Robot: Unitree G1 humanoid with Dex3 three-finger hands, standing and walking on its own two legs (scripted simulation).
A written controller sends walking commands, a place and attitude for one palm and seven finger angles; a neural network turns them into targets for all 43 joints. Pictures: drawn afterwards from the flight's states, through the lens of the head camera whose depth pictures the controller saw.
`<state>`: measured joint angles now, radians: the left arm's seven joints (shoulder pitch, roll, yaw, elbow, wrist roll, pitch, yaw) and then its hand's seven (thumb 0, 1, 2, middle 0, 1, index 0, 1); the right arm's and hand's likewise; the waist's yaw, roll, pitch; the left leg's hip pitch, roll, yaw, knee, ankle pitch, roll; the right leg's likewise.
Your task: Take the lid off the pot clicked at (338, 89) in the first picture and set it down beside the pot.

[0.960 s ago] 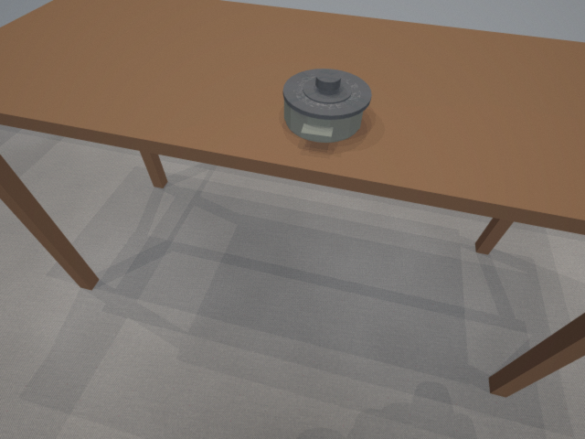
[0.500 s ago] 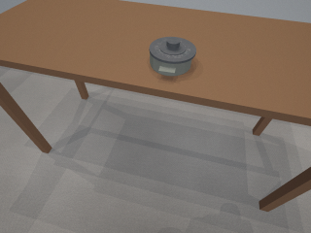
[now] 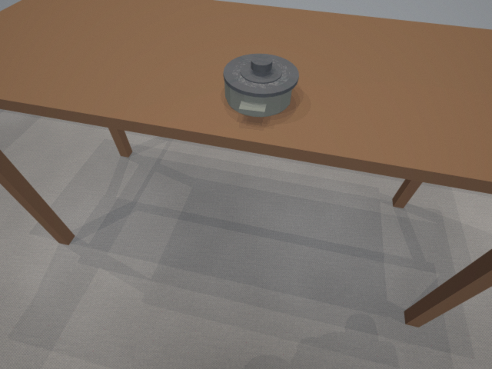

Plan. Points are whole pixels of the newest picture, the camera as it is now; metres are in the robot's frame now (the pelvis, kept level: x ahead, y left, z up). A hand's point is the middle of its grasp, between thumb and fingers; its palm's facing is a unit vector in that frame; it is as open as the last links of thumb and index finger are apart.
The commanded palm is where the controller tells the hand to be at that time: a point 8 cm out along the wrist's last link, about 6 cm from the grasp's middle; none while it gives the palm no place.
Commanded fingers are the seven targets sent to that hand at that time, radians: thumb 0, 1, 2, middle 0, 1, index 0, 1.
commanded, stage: turn to face it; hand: left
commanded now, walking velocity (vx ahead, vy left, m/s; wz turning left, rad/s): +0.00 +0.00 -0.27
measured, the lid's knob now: (261, 63) +0.66 +0.02 +0.16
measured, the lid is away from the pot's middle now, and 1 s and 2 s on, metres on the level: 0.00 0.00 0.00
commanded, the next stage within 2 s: take the last steps up to it in 0.28 s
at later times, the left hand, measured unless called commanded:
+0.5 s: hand out of the picture +0.07 +0.18 -0.17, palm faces -0.04 -0.96 -0.26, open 7.4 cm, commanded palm none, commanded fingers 0.00 0.90 0.90 -0.20 -0.30 -0.20 -0.30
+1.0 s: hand out of the picture +0.10 +0.16 -0.19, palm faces -0.06 -0.98 -0.16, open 7.4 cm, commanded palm none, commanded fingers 0.00 0.90 0.90 -0.20 -0.30 -0.20 -0.30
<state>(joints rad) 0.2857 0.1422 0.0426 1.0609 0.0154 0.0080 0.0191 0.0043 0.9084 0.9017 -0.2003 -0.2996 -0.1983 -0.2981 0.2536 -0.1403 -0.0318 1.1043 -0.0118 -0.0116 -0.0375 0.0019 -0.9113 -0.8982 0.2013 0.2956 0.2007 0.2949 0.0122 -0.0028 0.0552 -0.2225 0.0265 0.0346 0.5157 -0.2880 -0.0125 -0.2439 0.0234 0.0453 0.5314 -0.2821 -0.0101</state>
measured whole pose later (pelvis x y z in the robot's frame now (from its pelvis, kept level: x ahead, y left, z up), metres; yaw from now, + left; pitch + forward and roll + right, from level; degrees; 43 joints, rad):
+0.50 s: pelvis +0.00 -0.02 -0.01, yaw -6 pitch +0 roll +1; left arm 0.25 0.18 0.07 0.95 0.03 0.01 0.00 0.00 0.91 0.90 -0.20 -0.30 -0.20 -0.30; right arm 0.24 -0.19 -0.05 1.01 -0.02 0.01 -0.03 0.00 -0.90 -0.90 0.20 0.30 0.20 0.30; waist 0.01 0.03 0.06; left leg -0.28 0.08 0.10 0.72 -0.45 -0.01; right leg -0.31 0.05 0.01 0.68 -0.36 -0.06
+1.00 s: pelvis +0.11 -0.01 +0.00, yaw -10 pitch -1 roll +1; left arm 0.35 0.16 0.05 1.07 0.01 0.00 0.04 0.01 0.91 0.90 -0.20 -0.30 -0.20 -0.30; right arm 0.18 -0.10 -0.02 1.03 -0.01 -0.05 -0.05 -0.01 -0.92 -0.90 0.20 0.30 0.20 0.29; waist 0.04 -0.09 0.05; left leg -0.26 -0.01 0.10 0.53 -0.26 0.03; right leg -0.23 0.02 0.04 0.80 -0.55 -0.01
